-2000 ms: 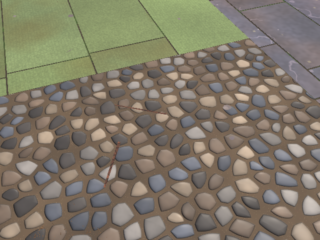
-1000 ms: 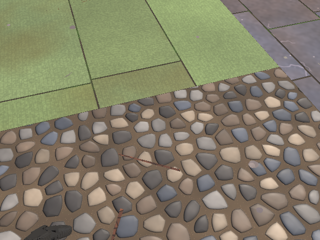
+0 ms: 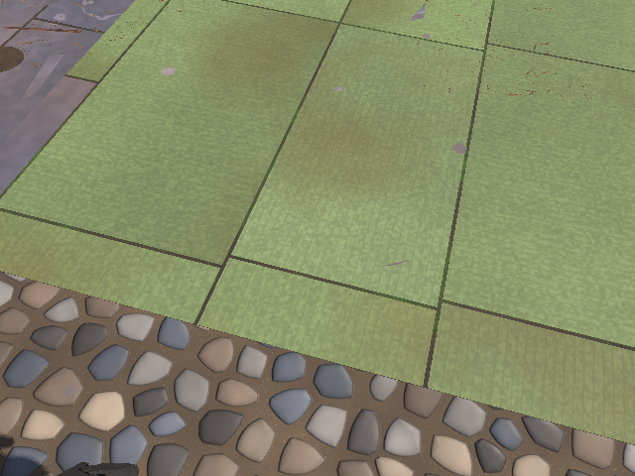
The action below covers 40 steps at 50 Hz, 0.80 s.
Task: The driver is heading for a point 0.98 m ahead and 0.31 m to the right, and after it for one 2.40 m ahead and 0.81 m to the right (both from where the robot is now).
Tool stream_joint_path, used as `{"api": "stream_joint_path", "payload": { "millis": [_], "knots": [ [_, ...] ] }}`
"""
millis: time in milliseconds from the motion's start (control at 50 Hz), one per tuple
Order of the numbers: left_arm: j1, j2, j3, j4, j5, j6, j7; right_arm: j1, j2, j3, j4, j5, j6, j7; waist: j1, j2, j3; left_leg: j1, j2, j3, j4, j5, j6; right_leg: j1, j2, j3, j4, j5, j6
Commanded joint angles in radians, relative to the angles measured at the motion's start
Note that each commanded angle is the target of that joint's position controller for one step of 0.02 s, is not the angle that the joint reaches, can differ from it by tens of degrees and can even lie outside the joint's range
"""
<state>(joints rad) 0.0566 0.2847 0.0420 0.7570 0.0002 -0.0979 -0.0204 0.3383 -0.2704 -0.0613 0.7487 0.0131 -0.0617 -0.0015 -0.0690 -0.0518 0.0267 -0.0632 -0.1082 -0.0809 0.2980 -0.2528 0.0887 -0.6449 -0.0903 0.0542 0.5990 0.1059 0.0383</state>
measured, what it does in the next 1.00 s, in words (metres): walks ahead, turning right: right foot, then left foot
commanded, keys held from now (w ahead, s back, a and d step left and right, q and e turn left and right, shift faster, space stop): w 0.18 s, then w+e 0.82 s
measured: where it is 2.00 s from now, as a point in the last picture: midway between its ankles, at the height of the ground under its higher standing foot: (427, 262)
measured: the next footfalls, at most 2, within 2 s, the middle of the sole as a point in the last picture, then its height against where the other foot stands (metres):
right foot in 0.14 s outside the picture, level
left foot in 0.62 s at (258, 453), level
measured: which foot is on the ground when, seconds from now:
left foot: down 0.00-0.16, up 0.18-0.60, down 0.62-1.00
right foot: up 0.00-0.12, down 0.14-0.62, up 0.64-1.00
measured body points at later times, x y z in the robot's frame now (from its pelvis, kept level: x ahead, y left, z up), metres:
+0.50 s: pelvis +0.28 -0.04 +0.00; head +0.31 -0.05 +0.45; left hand +0.31 +0.24 -0.12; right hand +0.48 -0.30 -0.08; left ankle +0.46 +0.12 -0.70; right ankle +0.23 -0.14 -0.74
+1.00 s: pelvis +0.54 -0.05 -0.01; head +0.57 -0.06 +0.44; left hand +0.83 +0.10 -0.09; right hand +0.45 -0.33 -0.13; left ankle +0.49 +0.09 -0.74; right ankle +0.64 -0.25 -0.70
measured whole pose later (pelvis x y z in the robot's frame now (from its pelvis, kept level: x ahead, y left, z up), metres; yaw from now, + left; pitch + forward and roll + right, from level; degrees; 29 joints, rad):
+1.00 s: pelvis +0.54 -0.05 -0.01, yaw -23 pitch +1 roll +2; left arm 0.13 0.30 0.07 0.64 -0.02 -0.02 -0.04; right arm 0.33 -0.29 -0.08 0.84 0.00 -0.08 0.00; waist -0.09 -0.05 0.03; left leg 0.02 0.00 0.19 0.25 -0.29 -0.01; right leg -0.68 -0.10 0.02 0.75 -0.03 0.00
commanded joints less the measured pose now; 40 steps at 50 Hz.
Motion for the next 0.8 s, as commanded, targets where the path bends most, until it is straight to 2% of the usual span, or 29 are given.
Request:
{"api": "stream_joint_path", "payload": {
  "millis": [20, 80, 100, 120, 140, 160, 180, 200, 220, 240, 260, 280, 320, 340, 380, 440, 500, 540, 580, 600, 620, 640, 660, 680, 700, 720, 740, 760, 800],
  "knots": [
    [-0.140, 0.081, 0.014, -0.104, -0.006, -0.023, -0.014, 0.061, -0.165, -0.043, -0.016, 0.004, -0.007, -0.006, -0.026, 0.121, 0.032, -0.007, 0.288, -0.153, -0.055, 0.249, 0.133, 0.026, 0.030, -0.020, -0.069, 0.000, -0.029],
    [-0.115, 0.099, 0.021, -0.110, -0.006, -0.030, -0.025, 0.072, -0.174, -0.047, 0.002, 0.002, 0.008, -0.013, -0.002, 0.145, 0.024, 0.098, 0.331, -0.185, 0.012, 0.381, 0.111, 0.042, 0.047, -0.030, -0.108, -0.130, -0.072],
    [-0.070, 0.112, 0.028, -0.101, -0.005, -0.031, -0.024, 0.059, -0.181, -0.049, 0.002, 0.002, 0.012, -0.014, 0.026, 0.158, -0.001, 0.108, 0.322, -0.176, 0.061, 0.511, 0.098, 0.113, 0.069, -0.052, -0.119, -0.171, -0.091],
    [0.033, 0.136, 0.043, -0.073, -0.003, -0.033, -0.019, 0.040, -0.176, -0.045, -0.002, 0.001, 0.017, -0.015, 0.084, 0.153, -0.066, 0.099, 0.282, -0.142, 0.174, 0.675, 0.078, 0.263, 0.099, -0.083, -0.148, -0.153, -0.119],
    [0.185, 0.178, 0.059, -0.042, 0.006, -0.034, -0.014, 0.029, -0.149, -0.031, -0.016, -0.007, 0.018, -0.015, 0.153, 0.129, -0.195, -0.003, 0.232, -0.100, 0.374, 0.655, 0.047, 0.521, 0.029, -0.023, -0.105, -0.097, -0.171],
    [0.330, 0.260, 0.081, -0.024, 0.021, -0.031, -0.009, 0.121, -0.081, -0.008, -0.034, -0.010, 0.006, -0.011, 0.159, -0.052, -0.365, -0.346, 0.100, -0.036, 0.738, 0.322, -0.025, 0.923, -0.196, 0.323, -0.090, -0.155, -0.308],
    [0.389, 0.219, 0.074, 0.013, -0.003, -0.021, -0.016, 0.161, -0.063, 0.003, -0.021, 0.002, -0.008, -0.008, 0.161, -0.240, -0.430, -0.580, 0.009, -0.055, 0.963, -0.310, -0.059, 1.059, -0.310, 0.669, -0.248, -0.363, -0.384],
    [0.341, 0.158, 0.053, 0.006, -0.025, -0.016, -0.016, 0.068, -0.153, -0.017, -0.039, 0.017, -0.018, -0.003, 0.175, -0.128, -0.281, -0.694, 0.077, -0.089, 1.036, -0.286, -0.052, 0.965, -0.276, 0.630, -0.296, -0.522, -0.338],
    [0.269, 0.135, 0.044, -0.010, -0.017, -0.006, -0.012, -0.029, -0.160, -0.017, -0.067, 0.020, -0.026, 0.000, 0.160, -0.054, -0.158, -0.715, 0.129, -0.042, 1.016, -0.198, -0.048, 0.822, -0.234, 0.503, -0.317, -0.512, -0.303],
    [0.215, 0.122, 0.037, -0.017, -0.005, 0.000, -0.013, -0.085, -0.148, -0.016, -0.081, 0.004, -0.032, 0.001, 0.132, 0.005, -0.059, -0.698, 0.163, -0.014, 0.942, -0.132, -0.049, 0.669, -0.190, 0.413, -0.351, -0.419, -0.294],
    [0.185, 0.103, 0.030, -0.027, 0.004, -0.001, -0.013, -0.085, -0.142, -0.021, -0.080, -0.012, -0.032, -0.001, 0.100, 0.004, -0.035, -0.645, 0.193, -0.017, 0.870, -0.084, -0.053, 0.581, -0.157, 0.363, -0.371, -0.327, -0.286],
    [0.171, 0.101, 0.028, -0.032, 0.008, -0.001, -0.012, -0.062, -0.124, -0.020, -0.076, -0.016, -0.030, 0.000, 0.075, -0.013, -0.032, -0.594, 0.203, -0.013, 0.831, -0.064, -0.062, 0.529, -0.131, 0.332, -0.391, -0.257, -0.287],
    [0.177, 0.113, 0.033, -0.028, -0.004, -0.005, -0.008, -0.041, -0.094, -0.014, -0.073, -0.020, -0.024, -0.002, 0.055, -0.029, -0.042, -0.555, 0.205, 0.007, 0.742, -0.050, -0.087, 0.480, -0.107, 0.270, -0.417, -0.161, -0.303],
    [0.185, 0.127, 0.038, -0.025, -0.008, -0.006, -0.003, -0.066, -0.086, -0.011, -0.083, -0.023, -0.022, -0.005, 0.057, -0.026, -0.035, -0.556, 0.203, 0.016, 0.682, -0.024, -0.102, 0.461, -0.101, 0.243, -0.428, -0.126, -0.309],
    [0.204, 0.151, 0.048, -0.017, -0.013, -0.001, 0.009, -0.145, -0.069, -0.002, -0.106, -0.025, -0.025, -0.006, 0.075, -0.017, -0.020, -0.540, 0.193, 0.023, 0.533, 0.093, -0.121, 0.432, -0.076, 0.192, -0.437, -0.101, -0.294],
    [0.257, 0.167, 0.056, -0.002, -0.023, 0.013, 0.021, -0.258, -0.054, 0.006, -0.127, -0.017, -0.036, 0.003, 0.117, -0.019, -0.011, -0.464, 0.153, 0.030, 0.335, 0.270, -0.138, 0.405, -0.043, 0.153, -0.420, -0.120, -0.259],
    [0.318, 0.170, 0.059, 0.012, -0.031, 0.028, 0.027, -0.339, -0.071, 0.002, -0.151, -0.004, -0.048, 0.014, 0.143, -0.026, -0.008, -0.426, 0.125, 0.018, 0.244, 0.305, -0.139, 0.440, -0.062, 0.200, -0.374, -0.170, -0.248],
    [0.329, 0.171, 0.062, 0.011, -0.032, 0.037, 0.032, -0.349, -0.097, -0.008, -0.159, 0.001, -0.056, 0.019, 0.131, -0.040, -0.013, -0.389, 0.121, 0.001, 0.192, 0.262, -0.125, 0.479, -0.083, 0.257, -0.327, -0.215, -0.230],
    [0.313, 0.169, 0.064, 0.004, -0.028, 0.045, 0.036, -0.290, -0.122, -0.021, -0.145, 0.003, -0.065, 0.019, 0.085, -0.059, -0.031, -0.287, 0.121, 0.012, 0.150, 0.206, -0.096, 0.484, -0.082, 0.288, -0.254, -0.210, -0.204],
    [0.309, 0.144, 0.056, -0.003, -0.023, 0.047, 0.035, -0.206, -0.146, -0.035, -0.123, -0.002, -0.068, 0.013, 0.042, -0.054, -0.075, -0.152, 0.128, 0.022, 0.122, 0.188, -0.069, 0.455, -0.040, 0.271, -0.168, -0.177, -0.178],
    [0.293, 0.088, 0.036, -0.025, -0.012, 0.043, 0.031, -0.068, -0.194, -0.051, -0.108, -0.020, -0.071, 0.004, -0.026, 0.008, -0.191, 0.073, 0.255, -0.087, 0.144, 0.152, -0.010, 0.355, 0.022, 0.216, 0.061, -0.236, -0.142],
    [0.396, 0.013, 0.014, -0.052, -0.021, 0.030, 0.033, 0.045, -0.277, -0.074, -0.086, -0.031, -0.055, -0.001, -0.016, 0.257, -0.340, 0.425, 0.483, -0.438, 0.117, 0.006, 0.122, 0.029, 0.157, 0.065, 0.398, -0.521, -0.072],
    [0.402, 0.069, 0.020, -0.065, -0.036, 0.024, 0.033, 0.072, -0.233, -0.064, -0.071, -0.019, -0.046, 0.006, -0.018, 0.357, -0.343, 0.422, 0.546, -0.668, 0.028, -0.188, 0.161, -0.135, 0.119, 0.079, 0.591, -0.706, -0.061],
    [0.340, 0.142, 0.042, -0.065, -0.043, 0.029, 0.033, 0.026, -0.166, -0.045, -0.077, -0.014, -0.043, 0.005, -0.025, 0.242, -0.213, 0.314, 0.505, -0.554, 0.004, -0.246, 0.126, -0.182, 0.070, 0.099, 0.665, -0.625, -0.059],
    [0.282, 0.145, 0.045, -0.075, -0.036, 0.036, 0.033, -0.027, -0.136, -0.034, -0.081, -0.016, -0.040, 0.005, -0.012, 0.177, -0.129, 0.196, 0.464, -0.413, -0.010, -0.151, 0.100, -0.169, 0.038, 0.069, 0.668, -0.549, -0.053],
    [0.254, 0.134, 0.047, -0.084, -0.026, 0.041, 0.030, -0.076, -0.108, -0.025, -0.075, -0.020, -0.039, 0.007, 0.012, 0.149, -0.070, 0.092, 0.422, -0.315, -0.041, -0.052, 0.091, -0.140, 0.011, 0.063, 0.628, -0.488, -0.049],
    [0.252, 0.120, 0.050, -0.088, -0.025, 0.049, 0.025, -0.108, -0.089, -0.019, -0.070, -0.026, -0.041, 0.007, 0.039, 0.174, -0.041, 0.021, 0.394, -0.237, -0.068, 0.023, 0.084, -0.101, -0.015, 0.064, 0.596, -0.449, -0.047],
    [0.257, 0.101, 0.048, -0.091, -0.029, 0.059, 0.020, -0.127, -0.087, -0.020, -0.064, -0.026, -0.044, 0.007, 0.054, 0.188, -0.024, -0.032, 0.375, -0.175, -0.096, 0.069, 0.081, -0.064, -0.028, 0.055, 0.577, -0.426, -0.042],
    [0.240, 0.072, 0.043, -0.107, -0.028, 0.072, 0.016, -0.133, -0.102, -0.028, -0.049, -0.022, -0.054, 0.006, 0.064, 0.170, -0.011, -0.066, 0.371, -0.086, -0.133, 0.161, 0.096, -0.060, -0.035, 0.042, 0.544, -0.377, -0.029]
  ]
}}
